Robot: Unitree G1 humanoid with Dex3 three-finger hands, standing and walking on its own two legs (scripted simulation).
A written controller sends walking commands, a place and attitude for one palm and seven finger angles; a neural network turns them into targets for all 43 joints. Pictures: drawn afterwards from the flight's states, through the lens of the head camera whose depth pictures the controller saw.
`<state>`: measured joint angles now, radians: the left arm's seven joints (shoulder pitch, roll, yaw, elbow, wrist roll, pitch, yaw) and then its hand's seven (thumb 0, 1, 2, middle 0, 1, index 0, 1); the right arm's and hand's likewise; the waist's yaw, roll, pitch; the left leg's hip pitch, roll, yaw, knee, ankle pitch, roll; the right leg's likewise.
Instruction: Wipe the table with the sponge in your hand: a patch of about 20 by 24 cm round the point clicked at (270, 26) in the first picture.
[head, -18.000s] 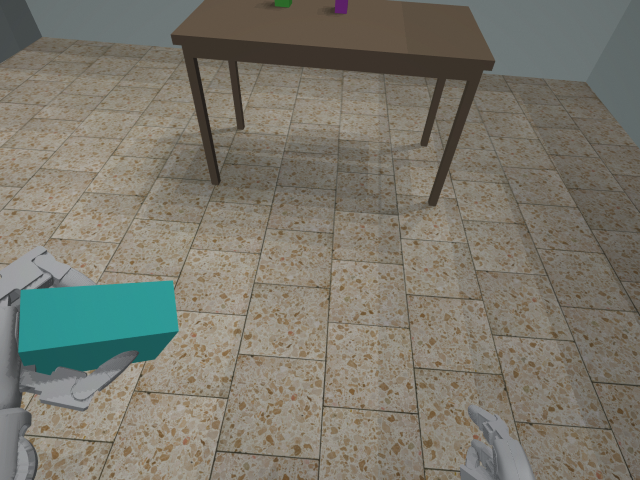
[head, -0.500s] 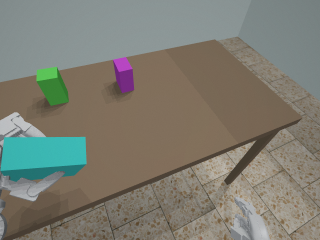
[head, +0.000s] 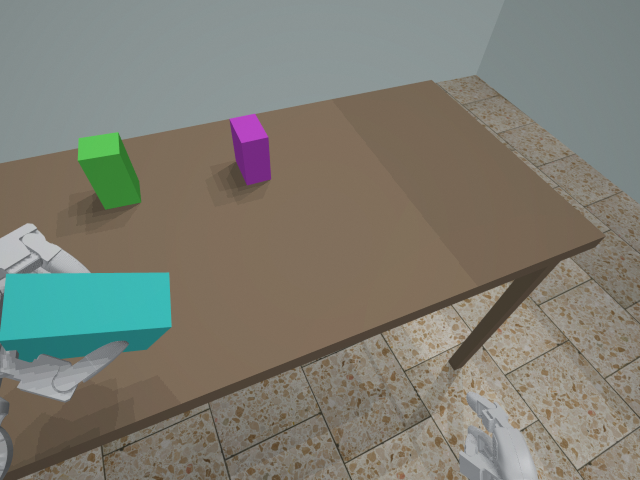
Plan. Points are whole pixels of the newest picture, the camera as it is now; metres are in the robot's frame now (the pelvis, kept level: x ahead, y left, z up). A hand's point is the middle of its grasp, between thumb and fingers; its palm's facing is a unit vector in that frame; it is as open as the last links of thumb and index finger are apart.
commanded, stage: shuffle to correct the standing spot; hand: left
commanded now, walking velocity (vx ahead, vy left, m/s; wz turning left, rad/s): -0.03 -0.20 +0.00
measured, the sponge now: (112, 317) +0.23 +0.21 +0.14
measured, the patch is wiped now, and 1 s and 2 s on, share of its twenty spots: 0.00 0.00 0.00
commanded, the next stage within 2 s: none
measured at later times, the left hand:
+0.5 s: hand (69, 313) +0.23 +0.24 +0.16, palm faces +0.29 -0.86 -0.42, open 9.2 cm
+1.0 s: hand (62, 317) +0.22 +0.24 +0.16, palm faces +0.32 -0.86 -0.40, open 9.2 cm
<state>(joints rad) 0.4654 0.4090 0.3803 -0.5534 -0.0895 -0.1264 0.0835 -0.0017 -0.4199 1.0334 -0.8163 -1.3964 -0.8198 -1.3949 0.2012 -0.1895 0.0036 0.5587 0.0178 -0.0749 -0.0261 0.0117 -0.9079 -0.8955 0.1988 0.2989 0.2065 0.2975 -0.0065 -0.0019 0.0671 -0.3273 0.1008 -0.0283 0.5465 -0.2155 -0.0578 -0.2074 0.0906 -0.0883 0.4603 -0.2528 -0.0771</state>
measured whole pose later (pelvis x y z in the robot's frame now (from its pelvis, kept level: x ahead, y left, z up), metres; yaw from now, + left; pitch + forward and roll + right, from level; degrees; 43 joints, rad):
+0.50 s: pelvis +0.01 +0.00 +0.00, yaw +0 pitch +0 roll -2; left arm 0.50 0.41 0.38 -0.56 -0.10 -0.12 0.08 0.00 -0.42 1.03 -0.82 -1.40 -0.82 -1.40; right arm 0.19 -0.19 0.00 0.55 0.02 -0.07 -0.03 0.01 -0.91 -0.90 0.20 0.30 0.21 0.30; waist -0.01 0.01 0.07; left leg -0.33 0.10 -0.03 0.55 -0.23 -0.06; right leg -0.20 0.09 -0.09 0.46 -0.26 -0.07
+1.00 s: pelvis +0.00 +0.00 +0.00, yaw +0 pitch +0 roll -2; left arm 0.49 0.40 0.37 -0.55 -0.09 -0.11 0.09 0.00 -0.42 1.04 -0.82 -1.40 -0.82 -1.40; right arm 0.22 -0.19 0.01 0.57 0.02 -0.07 -0.03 0.01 -0.91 -0.90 0.20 0.30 0.21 0.30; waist -0.01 0.00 0.06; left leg -0.34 0.09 -0.03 0.55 -0.22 -0.05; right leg -0.22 0.08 -0.09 0.47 -0.26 -0.07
